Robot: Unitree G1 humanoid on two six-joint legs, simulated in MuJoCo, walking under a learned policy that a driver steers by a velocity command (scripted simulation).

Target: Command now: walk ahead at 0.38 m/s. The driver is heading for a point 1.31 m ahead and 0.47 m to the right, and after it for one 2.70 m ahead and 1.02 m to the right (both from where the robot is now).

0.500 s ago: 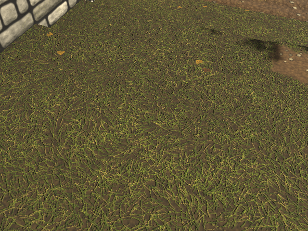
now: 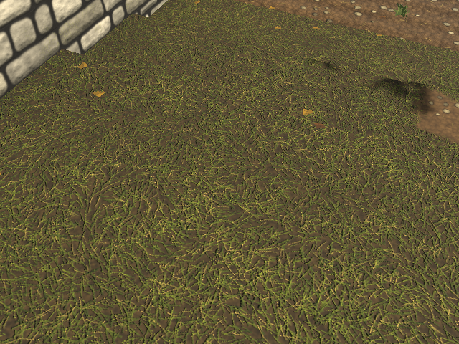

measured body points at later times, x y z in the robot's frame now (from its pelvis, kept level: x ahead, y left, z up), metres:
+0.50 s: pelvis +0.27 -0.01 -0.07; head +0.29 -0.03 +0.38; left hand +0.50 +0.17 -0.16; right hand +0.12 -0.22 -0.20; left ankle +0.00 +0.10 -0.73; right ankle +0.45 -0.14 -0.79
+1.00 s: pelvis +0.59 -0.03 -0.15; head +0.61 -0.03 +0.30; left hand +0.62 +0.21 -0.29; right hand +0.81 -0.27 -0.21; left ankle +0.75 +0.06 -0.87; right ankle +0.45 -0.13 -0.87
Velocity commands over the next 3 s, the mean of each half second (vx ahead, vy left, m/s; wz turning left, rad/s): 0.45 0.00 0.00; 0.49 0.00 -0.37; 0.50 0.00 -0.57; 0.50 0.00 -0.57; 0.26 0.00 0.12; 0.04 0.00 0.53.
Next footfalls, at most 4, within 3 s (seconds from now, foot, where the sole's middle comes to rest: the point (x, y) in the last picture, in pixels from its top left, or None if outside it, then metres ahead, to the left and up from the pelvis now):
0.56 right None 0.48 -0.14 -0.91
0.98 left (229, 276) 0.79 0.05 -0.91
1.54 right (330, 259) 0.87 -0.31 -0.91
1.98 left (322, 203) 1.23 -0.34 -1.05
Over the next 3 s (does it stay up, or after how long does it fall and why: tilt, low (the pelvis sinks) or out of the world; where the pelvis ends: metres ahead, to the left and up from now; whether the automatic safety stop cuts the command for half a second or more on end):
stays up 1.21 -0.46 -0.25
